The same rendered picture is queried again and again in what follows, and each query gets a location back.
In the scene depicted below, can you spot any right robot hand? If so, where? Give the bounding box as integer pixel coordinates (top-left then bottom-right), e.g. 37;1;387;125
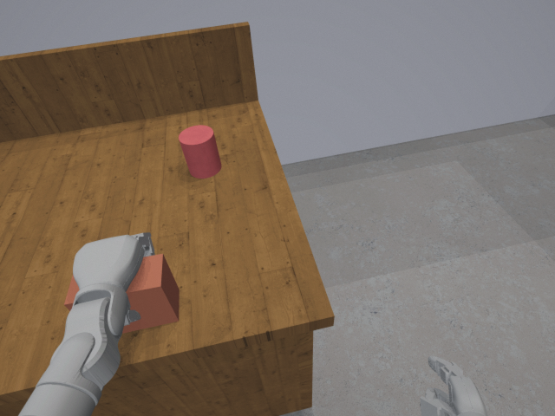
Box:
420;356;487;416

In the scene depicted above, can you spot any table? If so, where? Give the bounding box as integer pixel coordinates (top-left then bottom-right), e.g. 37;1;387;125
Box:
0;22;335;416

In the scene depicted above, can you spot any left robot hand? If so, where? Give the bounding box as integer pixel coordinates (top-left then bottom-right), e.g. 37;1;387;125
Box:
73;232;155;326

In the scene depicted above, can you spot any robot left forearm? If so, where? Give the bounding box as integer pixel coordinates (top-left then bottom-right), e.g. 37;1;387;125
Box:
18;283;128;416

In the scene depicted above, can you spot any sponge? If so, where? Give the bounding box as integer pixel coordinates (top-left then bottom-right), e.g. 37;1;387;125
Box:
64;254;180;334

